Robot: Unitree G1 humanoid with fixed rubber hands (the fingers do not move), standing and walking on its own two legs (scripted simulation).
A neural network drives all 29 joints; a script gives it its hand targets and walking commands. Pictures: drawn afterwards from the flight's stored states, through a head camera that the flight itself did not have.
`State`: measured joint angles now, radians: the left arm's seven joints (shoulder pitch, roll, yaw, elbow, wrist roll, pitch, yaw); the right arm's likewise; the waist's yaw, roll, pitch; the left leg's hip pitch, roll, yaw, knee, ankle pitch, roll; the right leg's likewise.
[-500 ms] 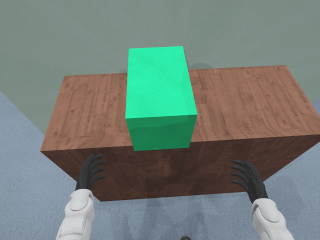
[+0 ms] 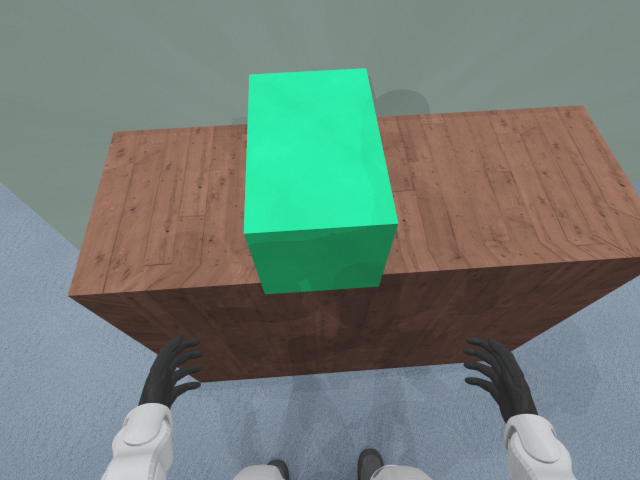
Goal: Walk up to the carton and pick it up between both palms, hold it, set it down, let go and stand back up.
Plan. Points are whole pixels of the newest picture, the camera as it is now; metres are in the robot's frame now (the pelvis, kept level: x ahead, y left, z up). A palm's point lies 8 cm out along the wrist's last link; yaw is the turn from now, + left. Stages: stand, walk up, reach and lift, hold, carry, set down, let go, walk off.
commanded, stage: let go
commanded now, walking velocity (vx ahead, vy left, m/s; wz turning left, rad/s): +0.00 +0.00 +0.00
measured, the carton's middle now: (315, 182) +0.48 +0.04 +0.02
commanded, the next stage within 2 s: stand in 0.44 s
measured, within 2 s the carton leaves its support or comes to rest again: neither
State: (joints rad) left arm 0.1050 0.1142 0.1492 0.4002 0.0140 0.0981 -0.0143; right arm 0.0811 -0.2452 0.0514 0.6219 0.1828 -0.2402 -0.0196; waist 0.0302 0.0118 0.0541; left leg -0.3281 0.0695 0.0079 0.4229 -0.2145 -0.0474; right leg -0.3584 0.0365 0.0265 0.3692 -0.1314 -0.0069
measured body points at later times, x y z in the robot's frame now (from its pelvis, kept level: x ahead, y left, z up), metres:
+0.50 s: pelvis +0.00 +0.00 +0.00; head +0.06 +0.00 +0.44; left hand +0.19 +0.24 -0.09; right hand +0.19 -0.24 -0.09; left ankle -0.01 +0.15 -0.74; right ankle +0.03 -0.11 -0.74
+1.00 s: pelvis -0.02 +0.00 -0.01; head -0.06 +0.01 +0.44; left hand +0.14 +0.29 -0.08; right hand +0.11 -0.26 -0.10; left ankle -0.01 +0.15 -0.74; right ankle +0.03 -0.11 -0.74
